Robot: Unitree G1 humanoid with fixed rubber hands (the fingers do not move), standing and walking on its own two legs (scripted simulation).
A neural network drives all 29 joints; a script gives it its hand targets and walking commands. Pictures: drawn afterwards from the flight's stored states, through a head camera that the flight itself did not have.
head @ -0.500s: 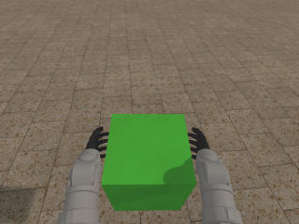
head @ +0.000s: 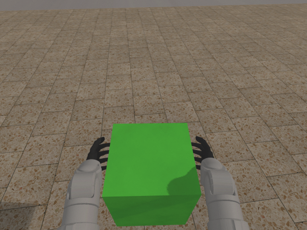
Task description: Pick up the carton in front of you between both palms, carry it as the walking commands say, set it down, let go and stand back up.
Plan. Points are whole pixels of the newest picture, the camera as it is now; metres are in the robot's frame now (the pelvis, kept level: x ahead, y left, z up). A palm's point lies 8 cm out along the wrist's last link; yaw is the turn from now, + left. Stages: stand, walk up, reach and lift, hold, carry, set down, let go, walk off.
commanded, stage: carry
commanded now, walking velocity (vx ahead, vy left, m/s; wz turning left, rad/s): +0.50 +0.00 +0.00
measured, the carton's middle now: (150, 176) +0.29 +0.00 -0.04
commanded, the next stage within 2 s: none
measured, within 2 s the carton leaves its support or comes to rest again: neither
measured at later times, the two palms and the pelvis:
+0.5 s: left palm (101, 110) +0.50 +0.17 +0.04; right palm (187, 110) +0.49 -0.13 +0.04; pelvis +0.20 +0.03 +0.00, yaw -1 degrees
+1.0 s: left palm (110, 80) +0.68 +0.16 +0.04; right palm (182, 81) +0.68 -0.14 +0.04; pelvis +0.38 +0.02 +0.00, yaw +0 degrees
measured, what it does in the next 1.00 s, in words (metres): walks ahead: left foot, then right foot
